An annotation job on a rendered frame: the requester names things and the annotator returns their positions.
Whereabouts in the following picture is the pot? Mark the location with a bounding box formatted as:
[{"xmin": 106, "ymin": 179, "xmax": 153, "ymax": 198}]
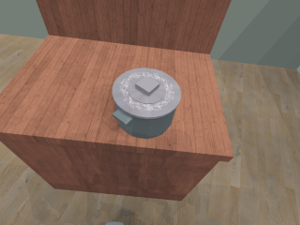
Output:
[{"xmin": 112, "ymin": 103, "xmax": 176, "ymax": 139}]

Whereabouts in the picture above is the table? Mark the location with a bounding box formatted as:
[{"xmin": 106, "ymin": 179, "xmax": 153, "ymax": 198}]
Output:
[{"xmin": 0, "ymin": 0, "xmax": 234, "ymax": 202}]

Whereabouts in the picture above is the knob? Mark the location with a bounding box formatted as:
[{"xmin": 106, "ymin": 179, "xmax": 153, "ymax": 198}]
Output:
[{"xmin": 135, "ymin": 75, "xmax": 160, "ymax": 96}]

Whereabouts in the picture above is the lid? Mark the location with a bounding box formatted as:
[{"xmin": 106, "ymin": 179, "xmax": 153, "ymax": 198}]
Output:
[{"xmin": 112, "ymin": 67, "xmax": 181, "ymax": 120}]

